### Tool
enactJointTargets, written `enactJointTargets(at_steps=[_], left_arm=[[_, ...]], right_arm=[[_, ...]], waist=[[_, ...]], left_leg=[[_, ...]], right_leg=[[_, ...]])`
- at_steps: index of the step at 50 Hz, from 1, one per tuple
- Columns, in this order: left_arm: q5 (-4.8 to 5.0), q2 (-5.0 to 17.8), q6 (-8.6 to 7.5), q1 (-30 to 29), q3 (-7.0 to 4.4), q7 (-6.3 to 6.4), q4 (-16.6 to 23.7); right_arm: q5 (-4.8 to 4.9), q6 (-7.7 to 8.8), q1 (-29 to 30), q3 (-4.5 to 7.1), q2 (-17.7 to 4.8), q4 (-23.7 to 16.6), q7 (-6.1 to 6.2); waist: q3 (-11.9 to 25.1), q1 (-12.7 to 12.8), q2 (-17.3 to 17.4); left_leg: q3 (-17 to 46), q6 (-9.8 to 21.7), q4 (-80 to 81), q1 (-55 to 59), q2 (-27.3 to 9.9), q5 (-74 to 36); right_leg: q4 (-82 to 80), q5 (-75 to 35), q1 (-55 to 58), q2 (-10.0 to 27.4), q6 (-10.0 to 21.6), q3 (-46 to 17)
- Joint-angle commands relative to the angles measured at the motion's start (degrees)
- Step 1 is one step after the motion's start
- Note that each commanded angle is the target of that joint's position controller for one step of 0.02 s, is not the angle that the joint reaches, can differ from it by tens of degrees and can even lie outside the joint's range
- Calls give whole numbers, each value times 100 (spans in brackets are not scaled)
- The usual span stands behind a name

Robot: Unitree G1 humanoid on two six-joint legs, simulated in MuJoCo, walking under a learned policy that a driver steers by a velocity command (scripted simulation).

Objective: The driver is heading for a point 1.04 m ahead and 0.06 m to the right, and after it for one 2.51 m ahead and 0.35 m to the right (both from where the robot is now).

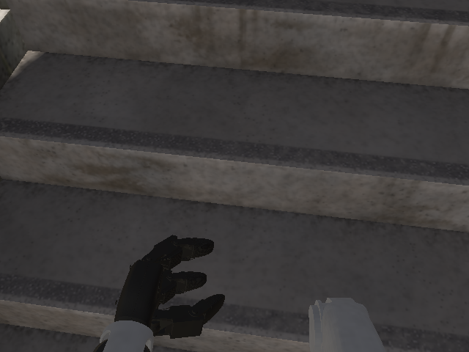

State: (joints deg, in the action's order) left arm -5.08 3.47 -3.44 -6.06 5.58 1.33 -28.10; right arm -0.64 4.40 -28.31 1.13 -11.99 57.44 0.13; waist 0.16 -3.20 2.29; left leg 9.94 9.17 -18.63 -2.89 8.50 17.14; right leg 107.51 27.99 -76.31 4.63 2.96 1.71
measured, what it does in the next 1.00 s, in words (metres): climbs: right foot 0.17 m higher, then left foot 0.17 m higher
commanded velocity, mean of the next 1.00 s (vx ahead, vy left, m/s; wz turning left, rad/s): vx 0.92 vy -0.09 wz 0.02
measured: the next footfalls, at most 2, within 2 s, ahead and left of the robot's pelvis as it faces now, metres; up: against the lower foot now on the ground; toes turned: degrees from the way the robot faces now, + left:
right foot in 0.08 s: +0.25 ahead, -0.14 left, +0.17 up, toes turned +3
left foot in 0.50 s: +0.56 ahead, +0.15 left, +0.34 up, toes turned +14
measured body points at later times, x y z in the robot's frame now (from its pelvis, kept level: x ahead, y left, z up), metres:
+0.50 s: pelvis +0.39 +0.03 +0.19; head +0.45 +0.03 +0.64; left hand +0.20 +0.20 +0.07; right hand +0.74 +0.00 +0.19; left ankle +0.52 +0.13 -0.41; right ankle +0.23 -0.14 -0.54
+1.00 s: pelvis +0.76 +0.06 +0.38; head +0.76 +0.08 +0.83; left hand +1.00 +0.23 +0.31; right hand +0.71 -0.18 +0.25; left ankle +0.57 +0.16 -0.30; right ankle +0.80 +0.01 -0.23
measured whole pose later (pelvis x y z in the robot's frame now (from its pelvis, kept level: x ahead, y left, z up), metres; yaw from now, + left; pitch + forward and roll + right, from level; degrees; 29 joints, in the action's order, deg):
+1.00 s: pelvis +0.76 +0.06 +0.38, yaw -3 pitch +4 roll -3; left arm -0.7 8.0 -0.8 2.3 1.2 -0.6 -35.2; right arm 0.2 6.5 -30.0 1.0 -9.2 52.5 0.9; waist 4.8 -1.0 0.3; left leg -8.8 3.7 -45.3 -7.2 -7.6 -0.8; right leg 72.5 35.1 -44.1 -7.6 11.1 10.3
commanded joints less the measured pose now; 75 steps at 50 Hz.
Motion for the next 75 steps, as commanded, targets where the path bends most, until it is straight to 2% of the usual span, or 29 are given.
enactJointTargets(at_steps=[1,3,4,5,6,9,12,20,22,23,25,27,29,34,40,42,46,48,49,50,51,54,59,62,65,67,68,71,75], left_arm=[[231,512,-29,524,-120,119,374],[408,1544,34,2982,-708,242,-76],[265,2004,-53,3848,-936,182,-563],[169,2394,-12,4032,-1061,240,-1166],[235,1995,-8,2596,-1067,202,-913],[337,340,-220,2039,-771,-78,-1737],[206,249,-415,2993,-767,-218,-2705],[529,1113,-649,4156,-761,-147,-3352],[771,1287,-479,3994,-744,27,-2884],[684,2171,-566,3993,-937,-28,-2693],[677,2979,-734,3128,-1362,-158,-2238],[634,1743,-930,2896,-1248,-556,-1599],[361,715,-528,3216,-1028,-499,-1205],[439,57,-135,2068,-552,-325,-764],[593,-313,249,-272,-155,124,183],[548,655,302,-255,-381,-44,204],[463,581,367,1264,-449,-137,-470],[401,1226,297,2333,-731,-154,-650],[400,1731,156,2193,-992,-206,-643],[451,2422,223,2105,-1292,-168,-886],[559,2211,210,1669,-1257,-141,-732],[275,1472,-43,2206,-1041,-59,-1563],[323,1568,-356,2773,-963,-173,-2075],[485,1875,-239,2474,-1070,17,-1973],[567,3093,-413,1101,-1603,-42,-1211],[266,1033,-751,538,-1156,-399,-790],[147,1058,-621,1390,-1127,-366,-417],[-72,640,-147,1407,-886,-371,-305],[260,71,278,859,-576,-320,165]], right_arm=[[376,61,749,242,-908,-788,200],[238,385,1470,701,-1961,-1153,85],[215,538,2165,703,-1627,-1330,-66],[68,668,2433,430,-263,-1588,-288],[-214,671,1154,287,116,-2007,-349],[-449,342,1980,-16,602,-2414,-295],[-163,69,2592,-269,1101,-2769,-111],[-42,-105,4905,-433,581,-3940,88],[87,-88,4395,-408,438,-3466,-222],[80,-164,3220,-293,382,-3314,-186],[-59,-304,923,167,-515,-2835,-75],[-145,-269,681,591,-1407,-2308,121],[-7,-197,1654,523,-837,-1721,439],[-291,206,740,92,580,-325,164],[-85,442,226,-164,276,362,33],[156,450,442,-71,-329,-23,218],[285,418,-63,207,-1537,-429,429],[248,341,536,431,-1834,-1193,167],[-41,404,822,391,-1238,-1575,54],[-67,524,1570,306,-667,-2442,-157],[-447,591,1589,170,-278,-2774,-189],[-356,424,1852,-151,352,-3101,-35],[-333,101,3657,-444,618,-3978,229],[-406,82,3795,-605,513,-4311,215],[21,-15,324,137,-607,-3137,372],[-58,74,-247,397,-1263,-2393,383],[-158,160,593,488,-1223,-2498,370],[68,334,1452,264,-65,-1787,144],[-93,532,619,145,201,-717,-23]], waist=[[1100,910,-243],[2669,2146,789],[2764,2537,-72],[2147,2111,-2776],[2071,642,-2747],[315,173,54],[-416,186,-193],[-684,319,-378],[745,429,154],[1569,-56,-802],[2956,-1201,-1474],[3135,-838,916],[1771,410,-1188],[337,568,-399],[-861,618,435],[-440,544,880],[1131,1301,594],[1847,1604,1185],[1540,1302,651],[1145,1087,-1871],[1339,732,-1068],[-303,146,338],[-1022,219,-439],[-418,12,290],[2770,-1900,-565],[2414,-1254,1827],[2808,-407,2103],[945,316,-29],[-620,632,109]], left_leg=[[317,547,845,-3084,-810,-8545],[1026,356,-2180,-1182,-1453,-11478],[642,215,-4015,-1270,-859,-9950],[423,-79,-6831,-3290,584,-1807],[667,-30,-8306,-4185,221,-1207],[76,177,-10093,-5365,-396,-1517],[231,321,-11174,-6971,-338,-244],[-1388,254,-7768,-6865,-912,1496],[-2851,-12,-5445,-2448,-414,210],[-2705,-115,-5319,-1540,-128,676],[-1329,94,-3707,-357,-183,925],[4353,864,60,1118,-2147,3411],[4272,15,-75,-296,-2643,-502],[-188,-313,-1110,-921,-2009,-1992],[-1480,-857,1208,-2569,-1953,-1739],[-1678,38,2947,-2192,-2096,-739],[-2479,-44,-298,-87,-2456,-10910],[-2062,150,-3368,53,-2615,-11230],[-1717,-91,-5139,-1309,-2170,-6959],[-1307,-570,-7741,-4615,-424,-1627],[-332,-549,-9720,-5185,-627,-1520],[-377,-614,-10485,-6171,-944,-448],[-903,-436,-10875,-7437,-1121,1836],[-1517,-478,-6390,-3901,-1296,1513],[-1216,-605,-4938,950,-588,176],[1347,-116,-1727,981,-2082,339],[3702,371,-629,752,-3019,217],[2566,185,-665,-847,-2612,2714],[812,23,85,-1141,-2548,1029]], right_leg=[[-2712,-910,6167,-818,-41,841],[-4053,-98,7167,-650,134,-183],[-5495,351,7762,-566,171,-491],[-7777,-63,8037,768,731,-3583],[-8860,85,7609,1580,1043,-5841],[-8474,1090,6122,1159,854,-3824],[-8647,-760,6151,866,456,-1694],[-11021,-3482,6795,606,399,498],[-10807,-7527,5738,324,794,674],[-9645,-10459,6533,813,950,521],[-6458,-11408,7533,1088,758,132],[-1276,-2599,3836,-1126,393,-1037],[665,-3139,3350,-681,6,-1713],[1700,-1998,1098,-747,419,-1567],[185,-1506,855,-637,622,-259],[-648,-1183,2001,-323,583,621],[-2800,365,4611,-1135,852,1587],[-4583,1424,5707,-1611,1024,523],[-6094,1463,6248,-1275,1262,-1270],[-8521,776,7399,-48,2069,-5215],[-9057,231,7342,275,1962,-5930],[-8678,-459,5610,-126,1660,-4023],[-9392,-1948,4927,-223,1288,-2567],[-10775,-4103,3805,-529,1233,-1850],[-6806,-11875,4471,-425,902,-1847],[-2162,-2462,3681,-1761,274,-1390],[-362,-2002,2907,-1686,254,-1635],[1014,-2340,1802,-977,540,-1034],[2282,-544,-239,-925,710,-1651]])
Keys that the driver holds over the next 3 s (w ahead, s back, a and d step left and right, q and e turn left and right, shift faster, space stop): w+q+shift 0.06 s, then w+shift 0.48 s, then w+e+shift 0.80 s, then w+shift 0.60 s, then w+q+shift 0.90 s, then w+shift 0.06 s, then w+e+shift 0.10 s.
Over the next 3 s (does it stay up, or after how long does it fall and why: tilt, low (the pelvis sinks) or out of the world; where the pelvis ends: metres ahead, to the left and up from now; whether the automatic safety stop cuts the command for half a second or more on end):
stays up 2.36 -0.31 1.31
